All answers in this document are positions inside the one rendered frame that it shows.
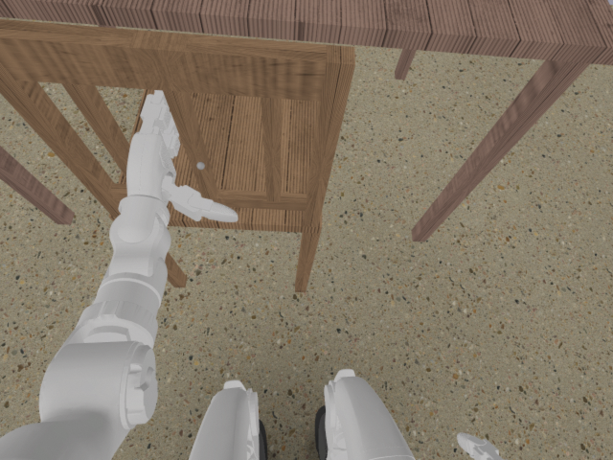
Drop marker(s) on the chair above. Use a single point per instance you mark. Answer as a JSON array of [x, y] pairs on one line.
[[264, 116]]

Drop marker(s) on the robot shin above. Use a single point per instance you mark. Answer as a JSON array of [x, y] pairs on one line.
[[335, 440], [253, 447]]

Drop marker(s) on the robot left upper arm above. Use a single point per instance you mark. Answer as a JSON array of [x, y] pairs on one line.
[[94, 395]]

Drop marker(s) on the left robot hand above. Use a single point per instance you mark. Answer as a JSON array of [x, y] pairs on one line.
[[149, 161]]

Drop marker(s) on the right robot hand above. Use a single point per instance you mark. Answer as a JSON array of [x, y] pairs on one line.
[[477, 448]]

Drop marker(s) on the table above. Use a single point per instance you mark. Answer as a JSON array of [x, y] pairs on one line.
[[567, 34]]

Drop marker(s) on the left robot forearm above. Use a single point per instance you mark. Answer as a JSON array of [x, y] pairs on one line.
[[132, 288]]

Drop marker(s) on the robot right shin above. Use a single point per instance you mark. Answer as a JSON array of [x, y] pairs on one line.
[[335, 440]]

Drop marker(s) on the robot left shin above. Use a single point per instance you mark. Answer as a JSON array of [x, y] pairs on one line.
[[253, 447]]

